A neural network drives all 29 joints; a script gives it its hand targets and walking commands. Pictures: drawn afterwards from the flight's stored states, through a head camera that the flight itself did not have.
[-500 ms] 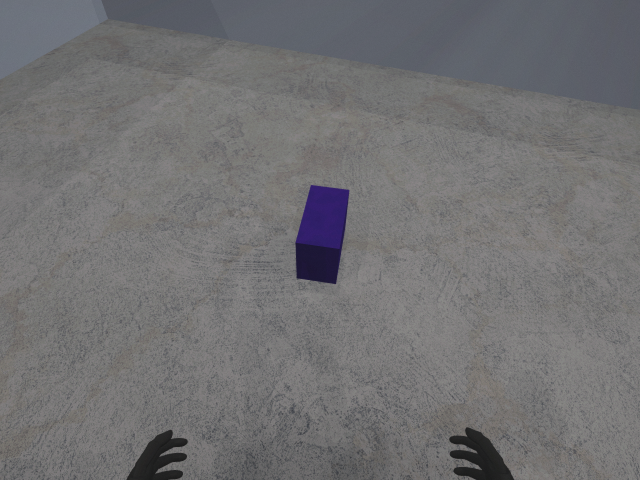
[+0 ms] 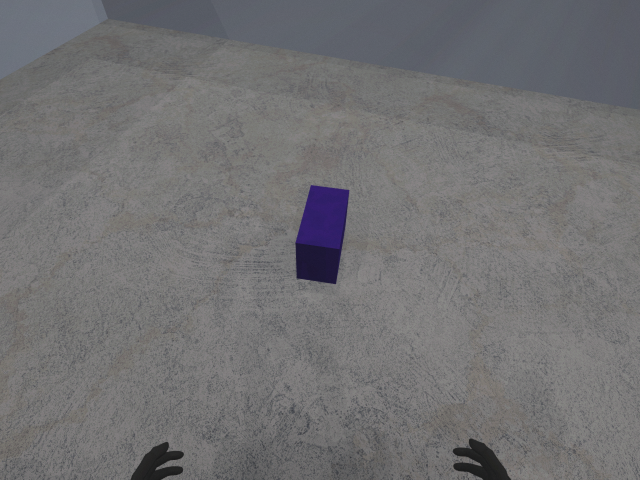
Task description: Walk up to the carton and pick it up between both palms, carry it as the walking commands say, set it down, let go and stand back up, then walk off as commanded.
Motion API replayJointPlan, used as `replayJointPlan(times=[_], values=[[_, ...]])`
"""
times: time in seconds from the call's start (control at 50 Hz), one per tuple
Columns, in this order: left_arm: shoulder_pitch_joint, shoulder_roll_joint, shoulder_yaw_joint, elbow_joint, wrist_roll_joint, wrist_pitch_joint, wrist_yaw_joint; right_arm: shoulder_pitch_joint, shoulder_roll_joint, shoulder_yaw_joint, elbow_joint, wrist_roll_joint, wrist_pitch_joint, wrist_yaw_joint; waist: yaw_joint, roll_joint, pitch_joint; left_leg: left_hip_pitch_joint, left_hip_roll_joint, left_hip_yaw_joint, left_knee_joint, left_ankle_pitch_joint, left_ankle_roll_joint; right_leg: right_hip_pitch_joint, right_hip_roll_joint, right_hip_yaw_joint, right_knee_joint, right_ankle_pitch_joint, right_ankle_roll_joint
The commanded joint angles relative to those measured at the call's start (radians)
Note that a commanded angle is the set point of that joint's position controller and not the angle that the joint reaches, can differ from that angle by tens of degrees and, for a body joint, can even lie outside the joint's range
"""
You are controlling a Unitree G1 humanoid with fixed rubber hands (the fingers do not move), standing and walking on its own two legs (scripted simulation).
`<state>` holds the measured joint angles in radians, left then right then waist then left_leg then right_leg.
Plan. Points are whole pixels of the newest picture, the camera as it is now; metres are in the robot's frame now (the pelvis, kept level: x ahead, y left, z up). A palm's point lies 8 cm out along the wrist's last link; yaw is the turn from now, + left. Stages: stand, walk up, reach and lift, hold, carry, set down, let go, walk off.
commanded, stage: stand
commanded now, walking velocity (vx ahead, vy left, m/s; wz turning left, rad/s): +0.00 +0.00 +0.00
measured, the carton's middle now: (323, 233) +1.04 -0.04 -0.66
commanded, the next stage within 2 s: walk up in 0.98 s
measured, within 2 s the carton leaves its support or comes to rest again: neither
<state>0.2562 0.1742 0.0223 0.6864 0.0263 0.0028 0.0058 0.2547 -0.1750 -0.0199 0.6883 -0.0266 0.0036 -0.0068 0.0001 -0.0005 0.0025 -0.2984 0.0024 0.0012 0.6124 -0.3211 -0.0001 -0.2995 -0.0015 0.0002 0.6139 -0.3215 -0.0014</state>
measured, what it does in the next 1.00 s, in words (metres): stands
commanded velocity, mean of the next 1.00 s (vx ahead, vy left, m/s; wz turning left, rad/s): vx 0.00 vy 0.00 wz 0.00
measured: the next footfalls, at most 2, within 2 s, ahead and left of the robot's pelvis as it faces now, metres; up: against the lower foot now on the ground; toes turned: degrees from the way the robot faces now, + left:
left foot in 1.48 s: +0.10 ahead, +0.19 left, +0.00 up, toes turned +4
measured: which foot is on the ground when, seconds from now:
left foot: down 0.00-1.00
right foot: down 0.00-1.00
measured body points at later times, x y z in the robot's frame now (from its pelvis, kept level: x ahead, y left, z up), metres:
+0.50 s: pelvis +0.00 +0.00 +0.00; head +0.01 +0.00 +0.45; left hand +0.10 +0.23 -0.12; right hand +0.10 -0.23 -0.12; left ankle +0.00 +0.12 -0.73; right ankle +0.00 -0.12 -0.73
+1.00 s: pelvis +0.00 +0.00 +0.01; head +0.01 +0.00 +0.46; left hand +0.04 +0.24 -0.14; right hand +0.04 -0.24 -0.14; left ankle +0.00 +0.12 -0.73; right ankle +0.00 -0.12 -0.73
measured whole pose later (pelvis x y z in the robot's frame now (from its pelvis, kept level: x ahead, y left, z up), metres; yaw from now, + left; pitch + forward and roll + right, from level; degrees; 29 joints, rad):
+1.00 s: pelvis +0.00 +0.00 +0.01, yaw +0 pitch -1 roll +0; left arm 0.29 0.17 0.05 0.93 0.02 -0.01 0.03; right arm 0.29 -0.17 -0.04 0.94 -0.02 0.00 -0.03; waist 0.00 0.00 0.03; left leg -0.21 0.00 0.00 0.49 -0.26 0.00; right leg -0.21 0.00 0.00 0.49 -0.26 0.00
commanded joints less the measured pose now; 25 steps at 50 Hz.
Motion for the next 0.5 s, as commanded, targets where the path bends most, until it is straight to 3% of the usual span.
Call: replayJointPlan(times=[0.0, 0.48], values=[[0.001, 0.084, 0.023, -0.061, 0.0, -0.014, 0.003, 0.0, -0.084, -0.024, -0.06, 0.0, -0.014, -0.003, 0.0, 0.001, -0.027, 0.008, 0.047, -0.062, -0.107, 0.144, 0.034, 0.008, -0.048, 0.063, -0.107, 0.148, -0.036], [0.033, 0.084, 0.033, 0.023, -0.004, -0.016, 0.013, 0.028, -0.083, -0.034, 0.029, 0.004, -0.016, -0.012, 0.0, 0.001, -0.004, 0.027, 0.052, -0.072, -0.145, 0.147, 0.038, 0.027, -0.054, 0.073, -0.146, 0.151, -0.042]])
